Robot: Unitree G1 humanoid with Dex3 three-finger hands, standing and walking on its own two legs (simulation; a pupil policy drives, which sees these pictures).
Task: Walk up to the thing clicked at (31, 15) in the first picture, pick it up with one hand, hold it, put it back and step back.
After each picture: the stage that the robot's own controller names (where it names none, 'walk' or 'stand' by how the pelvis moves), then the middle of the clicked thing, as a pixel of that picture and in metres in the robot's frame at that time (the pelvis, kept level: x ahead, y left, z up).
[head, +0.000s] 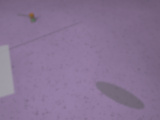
stand; (32, 17) +1.89 +0.64 -0.72
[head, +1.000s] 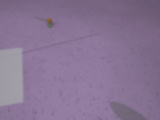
walk; (49, 23) +1.81 +0.30 -0.70
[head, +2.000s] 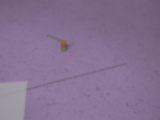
walk; (63, 46) +1.23 +0.13 -0.72
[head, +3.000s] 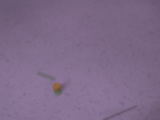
walk; (57, 89) +0.74 +0.20 -0.71
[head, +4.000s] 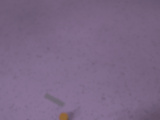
walk; (64, 119) +0.47 +0.17 -0.69
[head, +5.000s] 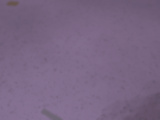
stand; out of the picture +0.36 +0.13 -0.72
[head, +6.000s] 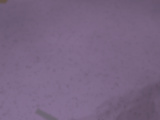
stand; out of the picture +0.34 +0.16 -0.72
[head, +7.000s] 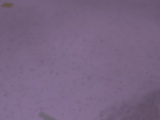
stand; out of the picture +0.34 +0.15 -0.73
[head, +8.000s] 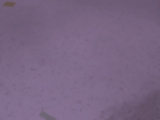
stand; out of the picture +0.34 +0.14 -0.73
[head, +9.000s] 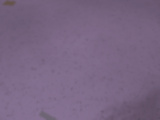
stand; out of the picture +0.33 +0.14 -0.73
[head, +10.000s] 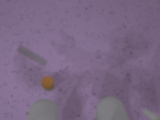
go down; (48, 84) +0.40 +0.13 -0.46
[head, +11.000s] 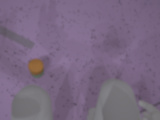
go down; (36, 68) +0.43 +0.16 -0.32
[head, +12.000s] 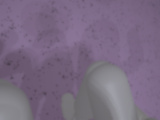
close in; out of the picture +0.42 +0.20 -0.23
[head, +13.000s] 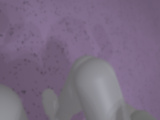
close; out of the picture +0.42 +0.22 -0.23
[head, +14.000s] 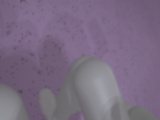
lift; out of the picture +0.40 +0.21 -0.23
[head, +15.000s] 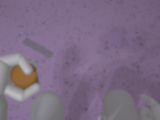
lift; (26, 80) +0.33 +0.18 -0.03
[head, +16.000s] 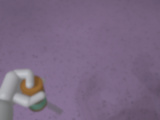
hold; (34, 94) +0.31 +0.16 +0.01
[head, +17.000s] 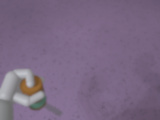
hold; (34, 93) +0.32 +0.17 +0.01
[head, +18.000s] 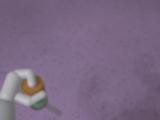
hold; (35, 93) +0.32 +0.17 +0.00
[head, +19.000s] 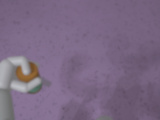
crouch; (30, 78) +0.37 +0.16 -0.06
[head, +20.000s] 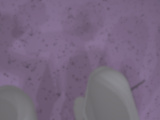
lower; out of the picture +0.48 +0.22 -0.13
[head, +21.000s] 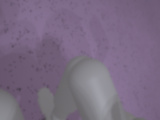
lower; out of the picture +0.44 +0.26 -0.24
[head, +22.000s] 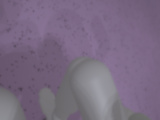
lower; out of the picture +0.44 +0.25 -0.24
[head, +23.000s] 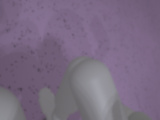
lower; out of the picture +0.44 +0.25 -0.24
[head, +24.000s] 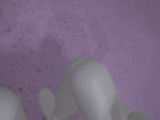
lower; out of the picture +0.44 +0.25 -0.24
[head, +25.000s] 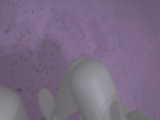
open; out of the picture +0.42 +0.23 -0.24
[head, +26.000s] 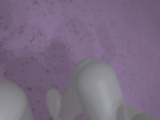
stand; out of the picture +0.42 +0.22 -0.24
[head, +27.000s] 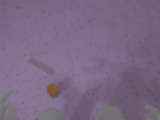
walk; (53, 91) +0.41 +0.14 -0.51
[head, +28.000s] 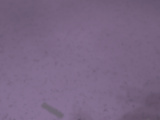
stand; out of the picture +0.37 +0.12 -0.66
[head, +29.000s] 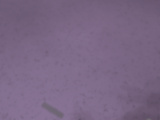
stand; out of the picture +0.37 +0.13 -0.67
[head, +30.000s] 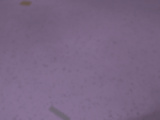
stand; out of the picture +0.38 +0.10 -0.72
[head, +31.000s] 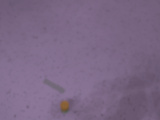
walk; (64, 107) +0.43 +0.07 -0.71
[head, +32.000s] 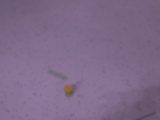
walk; (68, 91) +0.60 +0.12 -0.70
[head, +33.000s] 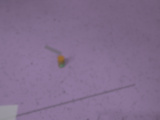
walk; (61, 61) +0.93 +0.17 -0.70
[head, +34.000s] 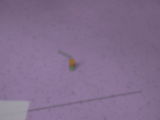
stand; (72, 65) +1.02 +0.10 -0.72
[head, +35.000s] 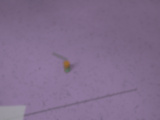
stand; (66, 66) +1.02 +0.13 -0.73
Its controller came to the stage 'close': yes
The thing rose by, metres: 0.71
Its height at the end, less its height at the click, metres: +0.00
